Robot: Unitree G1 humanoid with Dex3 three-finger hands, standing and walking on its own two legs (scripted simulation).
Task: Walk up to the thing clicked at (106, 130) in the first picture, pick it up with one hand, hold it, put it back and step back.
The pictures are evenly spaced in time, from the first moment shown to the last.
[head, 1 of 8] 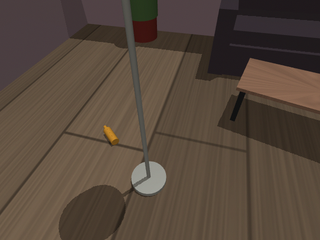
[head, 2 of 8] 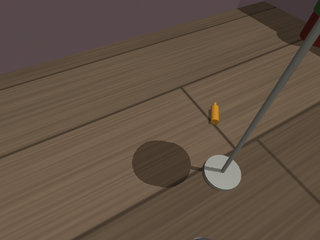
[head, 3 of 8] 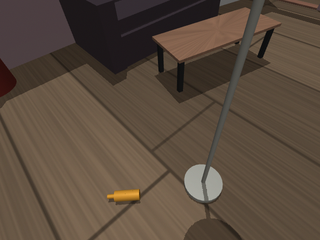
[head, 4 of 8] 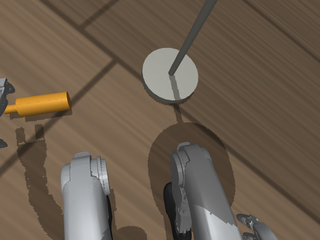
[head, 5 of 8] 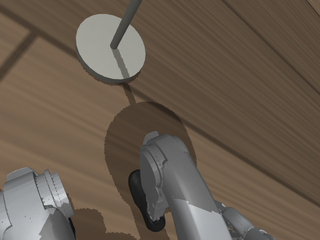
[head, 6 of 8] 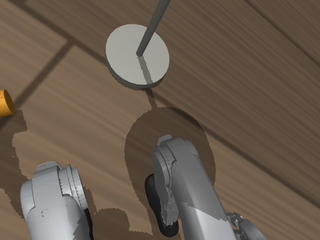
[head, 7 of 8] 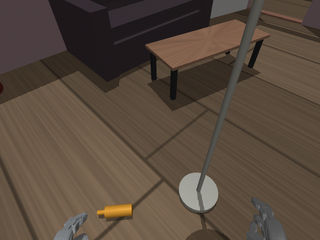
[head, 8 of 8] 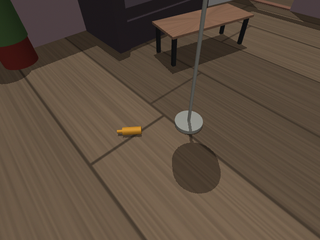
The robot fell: no
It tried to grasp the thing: yes
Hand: left
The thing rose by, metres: 0.67
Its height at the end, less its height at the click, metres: +0.00
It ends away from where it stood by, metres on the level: 0.02
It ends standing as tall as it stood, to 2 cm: yes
